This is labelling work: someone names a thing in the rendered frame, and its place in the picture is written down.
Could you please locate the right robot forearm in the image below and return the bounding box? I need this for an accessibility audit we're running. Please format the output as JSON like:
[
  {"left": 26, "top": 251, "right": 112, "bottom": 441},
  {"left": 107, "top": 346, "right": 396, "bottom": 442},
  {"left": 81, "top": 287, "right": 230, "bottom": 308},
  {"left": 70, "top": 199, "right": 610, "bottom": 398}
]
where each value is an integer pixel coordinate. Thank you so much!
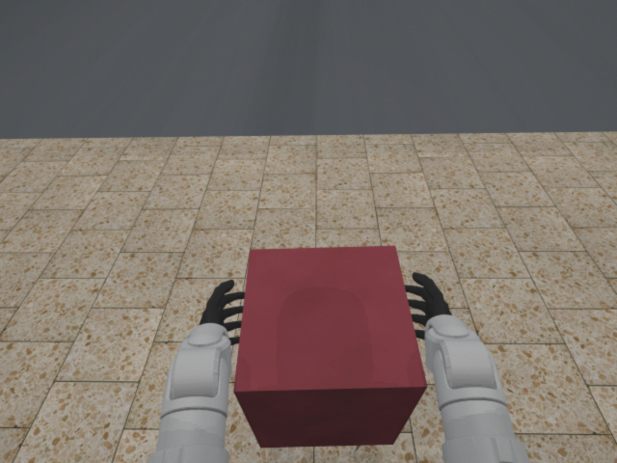
[{"left": 424, "top": 314, "right": 530, "bottom": 463}]

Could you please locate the left robot hand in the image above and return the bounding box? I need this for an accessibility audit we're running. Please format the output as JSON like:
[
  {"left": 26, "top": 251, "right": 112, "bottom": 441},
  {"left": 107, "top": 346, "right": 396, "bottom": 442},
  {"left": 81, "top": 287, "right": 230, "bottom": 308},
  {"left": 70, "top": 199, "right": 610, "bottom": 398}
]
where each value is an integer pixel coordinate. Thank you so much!
[{"left": 200, "top": 280, "right": 245, "bottom": 345}]

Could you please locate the left robot forearm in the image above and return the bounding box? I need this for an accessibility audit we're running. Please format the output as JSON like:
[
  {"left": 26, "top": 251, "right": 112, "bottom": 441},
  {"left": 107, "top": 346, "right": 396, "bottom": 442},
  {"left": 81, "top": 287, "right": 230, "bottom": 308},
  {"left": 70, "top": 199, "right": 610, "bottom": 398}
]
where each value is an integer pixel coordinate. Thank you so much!
[{"left": 148, "top": 323, "right": 232, "bottom": 463}]

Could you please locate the right robot hand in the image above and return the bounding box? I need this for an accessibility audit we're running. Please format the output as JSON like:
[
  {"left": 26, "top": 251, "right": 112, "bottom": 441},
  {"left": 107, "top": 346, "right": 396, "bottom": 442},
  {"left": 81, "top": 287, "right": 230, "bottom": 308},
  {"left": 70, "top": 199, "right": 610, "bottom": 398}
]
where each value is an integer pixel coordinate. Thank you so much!
[{"left": 405, "top": 272, "right": 452, "bottom": 340}]

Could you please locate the carton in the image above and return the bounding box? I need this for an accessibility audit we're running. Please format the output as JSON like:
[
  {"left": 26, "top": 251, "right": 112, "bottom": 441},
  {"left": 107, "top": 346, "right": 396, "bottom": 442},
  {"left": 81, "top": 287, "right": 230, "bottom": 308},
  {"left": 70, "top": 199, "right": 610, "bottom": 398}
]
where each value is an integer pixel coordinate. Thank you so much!
[{"left": 233, "top": 246, "right": 427, "bottom": 448}]

